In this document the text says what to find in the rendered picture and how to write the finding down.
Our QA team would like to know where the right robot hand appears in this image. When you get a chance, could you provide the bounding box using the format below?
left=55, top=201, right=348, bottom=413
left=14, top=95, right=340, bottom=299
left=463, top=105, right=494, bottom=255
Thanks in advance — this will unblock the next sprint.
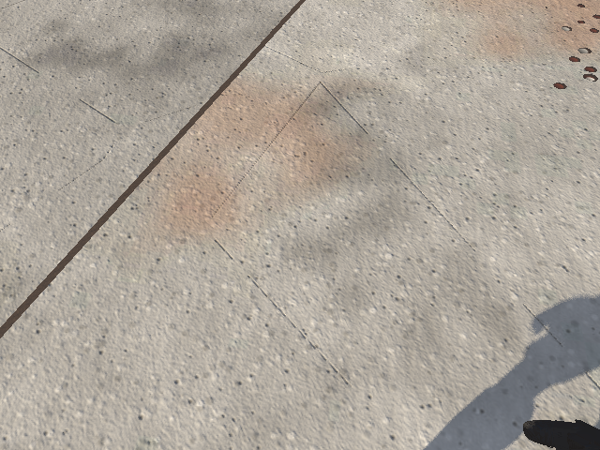
left=523, top=419, right=600, bottom=450

